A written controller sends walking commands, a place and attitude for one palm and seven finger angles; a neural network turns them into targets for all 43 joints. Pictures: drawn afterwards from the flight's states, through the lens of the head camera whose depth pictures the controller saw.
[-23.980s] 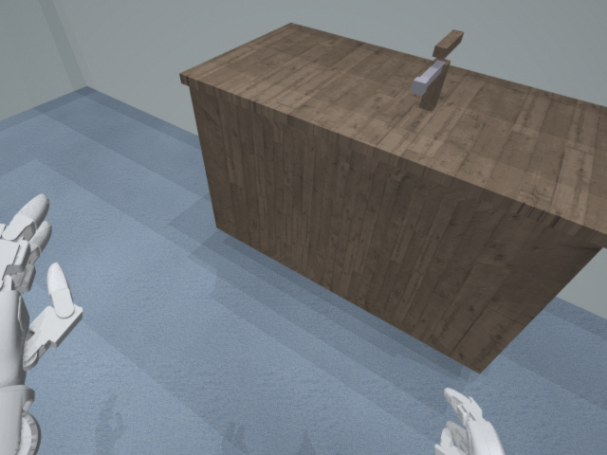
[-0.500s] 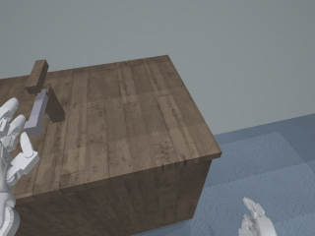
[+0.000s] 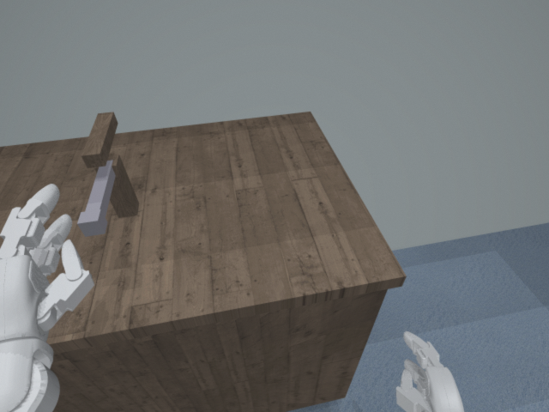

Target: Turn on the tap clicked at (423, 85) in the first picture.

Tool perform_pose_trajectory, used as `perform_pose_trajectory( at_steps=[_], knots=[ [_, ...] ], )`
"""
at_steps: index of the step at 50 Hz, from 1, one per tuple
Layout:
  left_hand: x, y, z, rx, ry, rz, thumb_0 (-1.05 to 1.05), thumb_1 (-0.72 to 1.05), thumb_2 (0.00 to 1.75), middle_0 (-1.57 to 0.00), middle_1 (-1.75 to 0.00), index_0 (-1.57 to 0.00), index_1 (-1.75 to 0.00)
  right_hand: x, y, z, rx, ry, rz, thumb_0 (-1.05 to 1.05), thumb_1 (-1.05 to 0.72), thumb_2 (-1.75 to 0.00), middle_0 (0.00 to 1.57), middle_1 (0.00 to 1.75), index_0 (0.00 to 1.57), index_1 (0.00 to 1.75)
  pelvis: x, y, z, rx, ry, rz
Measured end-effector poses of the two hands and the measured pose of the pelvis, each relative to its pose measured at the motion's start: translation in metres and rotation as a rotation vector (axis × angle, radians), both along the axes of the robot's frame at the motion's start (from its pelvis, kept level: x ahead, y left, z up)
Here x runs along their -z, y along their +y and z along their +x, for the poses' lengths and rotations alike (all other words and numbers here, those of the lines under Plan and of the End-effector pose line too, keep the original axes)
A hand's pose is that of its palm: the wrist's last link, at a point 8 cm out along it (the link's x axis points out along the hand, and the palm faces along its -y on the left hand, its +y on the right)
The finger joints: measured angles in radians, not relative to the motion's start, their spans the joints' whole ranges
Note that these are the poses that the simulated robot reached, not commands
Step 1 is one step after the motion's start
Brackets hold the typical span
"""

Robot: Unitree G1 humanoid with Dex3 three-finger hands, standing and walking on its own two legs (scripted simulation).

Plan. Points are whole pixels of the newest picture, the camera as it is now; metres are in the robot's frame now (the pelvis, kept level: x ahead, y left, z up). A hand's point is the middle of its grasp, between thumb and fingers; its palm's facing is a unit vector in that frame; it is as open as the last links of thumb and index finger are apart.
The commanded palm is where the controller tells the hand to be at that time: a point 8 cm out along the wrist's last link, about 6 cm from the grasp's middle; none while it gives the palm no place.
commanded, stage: turn the palm inward beside the body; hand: left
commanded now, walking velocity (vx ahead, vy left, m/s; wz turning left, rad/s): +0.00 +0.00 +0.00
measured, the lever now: (93, 223) +0.31 +0.32 +0.13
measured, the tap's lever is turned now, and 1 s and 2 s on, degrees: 0 0 0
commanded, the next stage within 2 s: reach beside the lever's end, fingers flat in 0.82 s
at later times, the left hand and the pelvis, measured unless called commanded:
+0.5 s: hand (105, 286) +0.18 +0.21 +0.18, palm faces +0.51 -0.85 -0.12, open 7.4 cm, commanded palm +0.12 +0.25 +0.19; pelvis -0.01 -0.02 +0.00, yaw +1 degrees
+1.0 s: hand (107, 281) +0.19 +0.21 +0.18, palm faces +0.51 -0.85 -0.12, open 7.4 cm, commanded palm +0.14 +0.26 +0.19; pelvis +0.00 -0.02 +0.00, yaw +1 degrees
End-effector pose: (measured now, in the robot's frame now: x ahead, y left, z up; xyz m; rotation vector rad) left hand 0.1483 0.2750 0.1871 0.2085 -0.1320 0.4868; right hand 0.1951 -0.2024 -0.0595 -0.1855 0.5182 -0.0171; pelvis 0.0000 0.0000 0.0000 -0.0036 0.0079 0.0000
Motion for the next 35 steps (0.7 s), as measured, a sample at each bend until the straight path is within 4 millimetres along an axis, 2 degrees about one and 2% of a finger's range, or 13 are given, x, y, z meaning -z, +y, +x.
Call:
perform_pose_trajectory(
  at_steps=[16, 35],
  knots=[
    [0.0, -0.017, -0.01, -0.023, 0.032, -0.059, 0.02, 0.9, 0.9, -0.21, -0.3, -0.21, -0.3, 0.001, -0.014, -0.007, 0.015, 0.004, 0.005, 0.02, -0.9, -0.9, 0.2, 0.3, 0.2, 0.3, -0.002, -0.012, -0.008, -0.003, -0.023, 0.005],
    [0.001, -0.033, -0.008, -0.054, 0.056, -0.089, 0.02, 0.9, 0.9, -0.21, -0.3, -0.2, -0.3, -0.002, -0.031, 0.01, 0.005, -0.013, 0.005, 0.02, -0.9, -0.9, 0.2, 0.3, 0.2, 0.3, -0.003, -0.028, -0.002, -0.017, -0.022, 0.0]
  ],
)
